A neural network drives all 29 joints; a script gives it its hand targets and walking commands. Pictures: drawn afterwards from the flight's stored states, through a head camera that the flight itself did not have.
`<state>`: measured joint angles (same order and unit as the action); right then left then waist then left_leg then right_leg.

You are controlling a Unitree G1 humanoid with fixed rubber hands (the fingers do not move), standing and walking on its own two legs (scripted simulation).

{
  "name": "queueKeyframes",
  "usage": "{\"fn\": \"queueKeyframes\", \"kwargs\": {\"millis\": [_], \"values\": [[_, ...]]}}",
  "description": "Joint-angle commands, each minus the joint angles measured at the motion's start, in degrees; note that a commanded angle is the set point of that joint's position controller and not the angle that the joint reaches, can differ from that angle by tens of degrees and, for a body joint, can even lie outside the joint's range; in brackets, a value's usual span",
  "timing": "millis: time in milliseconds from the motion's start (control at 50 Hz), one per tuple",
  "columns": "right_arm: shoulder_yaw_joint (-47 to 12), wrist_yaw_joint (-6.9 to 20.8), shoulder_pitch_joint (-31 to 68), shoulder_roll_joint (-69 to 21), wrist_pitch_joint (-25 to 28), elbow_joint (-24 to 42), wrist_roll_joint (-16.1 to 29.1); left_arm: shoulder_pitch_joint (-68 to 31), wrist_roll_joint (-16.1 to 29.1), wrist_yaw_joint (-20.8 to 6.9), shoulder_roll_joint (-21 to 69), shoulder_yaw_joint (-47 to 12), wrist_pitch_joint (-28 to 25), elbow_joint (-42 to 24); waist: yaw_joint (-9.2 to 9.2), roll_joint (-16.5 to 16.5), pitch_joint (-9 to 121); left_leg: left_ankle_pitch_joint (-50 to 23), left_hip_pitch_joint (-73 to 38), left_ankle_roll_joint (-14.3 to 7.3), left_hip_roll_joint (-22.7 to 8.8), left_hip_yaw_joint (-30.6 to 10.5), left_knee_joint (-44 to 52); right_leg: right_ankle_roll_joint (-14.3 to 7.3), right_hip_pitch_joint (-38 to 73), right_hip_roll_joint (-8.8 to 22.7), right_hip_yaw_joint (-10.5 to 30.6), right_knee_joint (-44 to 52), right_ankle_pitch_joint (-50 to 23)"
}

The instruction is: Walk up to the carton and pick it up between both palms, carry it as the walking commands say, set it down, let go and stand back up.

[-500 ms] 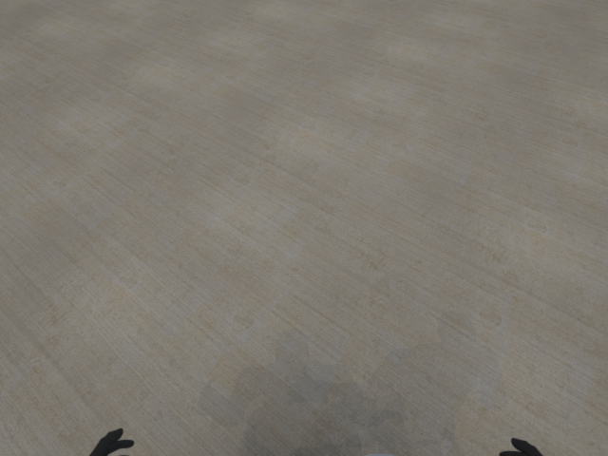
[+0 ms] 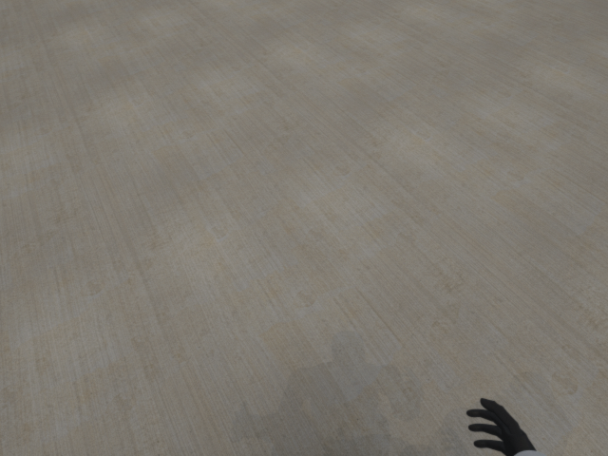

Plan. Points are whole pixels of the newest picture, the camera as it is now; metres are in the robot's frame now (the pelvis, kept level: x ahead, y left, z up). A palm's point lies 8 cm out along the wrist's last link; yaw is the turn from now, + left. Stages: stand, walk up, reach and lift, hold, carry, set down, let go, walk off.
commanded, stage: walk up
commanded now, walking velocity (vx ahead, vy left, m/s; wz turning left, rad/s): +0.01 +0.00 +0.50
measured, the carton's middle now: out of the picture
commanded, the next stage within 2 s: none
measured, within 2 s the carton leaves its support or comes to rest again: neither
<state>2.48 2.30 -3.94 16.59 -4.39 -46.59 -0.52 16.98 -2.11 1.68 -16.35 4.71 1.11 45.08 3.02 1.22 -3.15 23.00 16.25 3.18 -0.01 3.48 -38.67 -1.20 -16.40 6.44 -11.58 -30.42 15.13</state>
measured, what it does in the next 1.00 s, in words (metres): steps on the spot, turning left: left foot, then right foot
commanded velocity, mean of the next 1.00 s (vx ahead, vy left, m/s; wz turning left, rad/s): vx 0.00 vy -0.01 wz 0.50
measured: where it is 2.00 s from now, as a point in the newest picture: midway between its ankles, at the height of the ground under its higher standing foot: outside the picture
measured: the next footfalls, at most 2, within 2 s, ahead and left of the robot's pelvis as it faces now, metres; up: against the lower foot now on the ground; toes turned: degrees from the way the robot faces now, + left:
left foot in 0.04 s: +0.00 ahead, +0.12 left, +0.00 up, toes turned +5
right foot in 0.46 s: +0.05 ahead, -0.13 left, +0.00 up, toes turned +11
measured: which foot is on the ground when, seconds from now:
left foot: up 0.00-0.02, down 0.04-0.46, up 0.48-0.82, down 0.84-1.00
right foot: down 0.00-0.04, up 0.06-0.44, down 0.46-0.84, up 0.86-1.00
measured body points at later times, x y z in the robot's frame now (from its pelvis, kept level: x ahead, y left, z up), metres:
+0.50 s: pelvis -0.01 -0.03 -0.01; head +0.02 -0.04 +0.44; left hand +0.05 +0.27 -0.11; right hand +0.15 -0.30 -0.14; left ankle -0.05 +0.11 -0.72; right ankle +0.02 -0.14 -0.74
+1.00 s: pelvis -0.04 -0.02 +0.00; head -0.02 +0.02 +0.45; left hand -0.10 +0.26 -0.14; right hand +0.19 -0.20 -0.11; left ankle -0.10 +0.06 -0.74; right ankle +0.03 -0.15 -0.67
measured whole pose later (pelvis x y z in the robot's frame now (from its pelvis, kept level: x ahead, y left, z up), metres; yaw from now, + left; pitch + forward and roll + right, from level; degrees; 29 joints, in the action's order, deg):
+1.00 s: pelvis -0.04 -0.02 +0.00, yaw +32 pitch +0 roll -1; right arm 3.6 0.3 -12.0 14.6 -2.3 -44.8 -0.7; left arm 12.5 -1.5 0.6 -15.9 3.4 3.0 44.7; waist -0.4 2.0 -4.3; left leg 17.1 13.1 -1.7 0.8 -1.6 -30.1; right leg 3.1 -27.2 3.8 -2.9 -60.6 25.1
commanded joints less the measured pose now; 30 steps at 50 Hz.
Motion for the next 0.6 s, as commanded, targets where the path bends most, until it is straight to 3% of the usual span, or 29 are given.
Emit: {"fn": "queueKeyframes", "kwargs": {"millis": [0,20,40,60,80,100,160,240,320,360,400,420,440,460,480,500,540,580], "values": [[0.86,-0.49,-5.44,3.42,1.84,1.15,0.15,2.72,0.21,-0.03,-7.77,1.7,-0.25,-1.83,-4.21,5.61,8.34,-9.22,-9.33,-2.36,-0.44,1.69,15.91,-1.79,4.54,9.74,7.96,0.69,-17.44],[1.63,-0.62,-6.88,6.45,2.41,0.62,-0.1,2.03,-0.12,-0.21,-5.16,0.81,-0.25,-2.58,-5.29,-1.03,6.53,-12.11,-13.88,-4.01,-5.52,-5.28,17.72,0.7,-3.01,7.37,6.2,-5.61,-7.84],[2.89,-0.9,-8.37,11.72,2.65,0.54,-0.85,0.16,-0.51,-0.65,-2.41,-0.42,-0.19,-5.27,-5.87,-17.04,5.55,-32.92,-18.62,-8.69,-18.79,-23.25,16.3,4.27,-18.0,-0.05,4.34,-17.44,16.74],[3.82,-1.23,-9.74,12.66,2.92,0.68,-0.33,-3.7,0.34,-0.11,-4.19,0.34,0.93,-5.76,-6.54,-17.09,4.58,-42.54,-14.1,-14.57,-23.8,-29.1,18.0,5.75,-18.99,-0.79,9.99,-26.71,20.68],[2.71,-1.75,-8.28,11.65,2.78,1.79,0.15,-4.45,0.79,-0.13,-5.99,-0.06,1.26,-5.17,-5.91,-12.57,3.18,-41.14,-13.98,-14.41,-21.42,-26.01,17.77,6.46,-18.76,0.03,12.39,-29.48,18.03],[2.01,-2.08,-4.82,10.17,2.62,2.5,0.25,-4.33,0.67,-0.35,-5.98,-0.14,1.21,-4.23,-4.61,-10.97,2.41,-40.21,-12.62,-12.73,-18.57,-21.85,18.27,6.29,-18.05,-0.19,12.17,-30.37,14.11],[1.95,-2.36,-2.77,9.29,2.72,3.64,0.03,-4.44,0.46,-0.79,-5.9,-0.35,1.67,-2.83,-3.1,-9.27,2.39,-40.9,-9.11,-10.26,-13.08,-16.96,17.83,6.01,-13.17,-1.95,10.92,-29.62,8.29],[2.79,-2.42,-6.96,9.92,2.75,2.76,-0.49,-7.4,0.57,-0.79,-4.98,-0.9,1.94,-4.1,-4.47,-10.87,3.22,-37.56,-10.28,-10.48,-12.42,-19.49,18.2,5.69,-12.35,-3.31,10.4,-21.58,7.97],[3.74,-2.19,-7.21,10.61,2.42,2.2,-0.83,-7.7,1.04,-0.5,-4.26,-1.19,1.61,-4.37,-4.31,-12.25,4.16,-34.99,-7.13,-10.18,-11.17,-21.5,17.51,5.16,-6.18,-5.15,9.14,-12.77,7.19],[3.97,-2.05,-6.71,10.93,2.16,1.94,-0.96,-6.54,1.28,-0.28,-4.11,-1.27,1.25,-4.16,-3.85,-12.63,4.51,-32.99,-4.8,-9.92,-10.77,-23.12,16.53,4.62,-2.34,-5.9,8.9,-8.19,7.4],[3.92,-2.02,-4.98,10.76,1.84,1.66,-0.79,-2.65,1.47,0.04,-4.27,-1.2,0.69,-3.08,-1.46,-11.09,5.13,-29.81,0.03,-8.27,-8.87,-22.28,13.41,3.85,6.51,-5.78,8.22,2.04,2.53],[3.52,-1.95,-5.11,9.36,1.94,1.56,-0.68,0.06,1.34,0.28,-6.0,-0.69,0.2,-2.55,-0.01,-7.85,6.41,-23.7,4.38,-6.75,-6.34,-20.66,10.06,3.09,13.0,-2.69,9.83,7.01,-1.15],[3.0,-1.88,-7.0,5.74,2.26,1.68,-0.6,2.75,0.87,0.51,-9.96,0.49,-0.26,-2.15,0.76,4.88,7.71,-10.73,11.01,-4.28,0.04,-14.5,-1.92,1.17,18.19,9.16,21.81,12.61,-5.41],[1.63,-2.03,-6.88,2.48,1.94,3.72,-0.97,0.53,0.79,0.46,-14.29,1.14,0.07,-3.15,0.61,16.55,6.95,13.76,17.53,-1.15,3.52,-7.39,-15.39,-4.33,13.96,22.57,32.86,16.59,-11.53],[2.35,-2.21,-4.54,3.9,1.22,3.71,-1.37,-1.59,0.99,0.14,-12.75,0.5,0.13,-3.37,-0.62,10.25,6.11,13.8,14.12,0.15,-1.34,-7.06,-22.86,-6.14,8.12,21.2,30.25,15.8,-13.94],[2.93,-1.92,-3.75,4.86,0.69,3.26,-1.23,-5.31,0.8,0.05,-10.62,-0.17,-0.1,-3.78,-1.71,7.29,3.79,10.08,13.18,0.43,-1.84,-6.85,-24.93,-6.22,4.5,17.56,25.22,15.29,-13.13],[3.28,-0.91,-5.52,5.51,0.18,2.67,-0.84,-8.49,0.32,0.15,-8.15,-0.44,-0.41,-4.52,-3.0,7.84,2.24,3.77,12.62,1.29,-1.78,-4.73,-26.3,-5.17,2.76,12.6,16.85,12.37,-16.92],[2.8,-0.37,-5.18,4.82,0.07,2.87,-0.5,-6.9,0.17,0.16,-7.43,-0.21,-0.69,-4.02,-2.81,8.94,3.03,2.53,11.29,1.94,-1.03,-2.67,-23.79,-4.54,3.4,10.57,12.87,10.45,-21.24]]}}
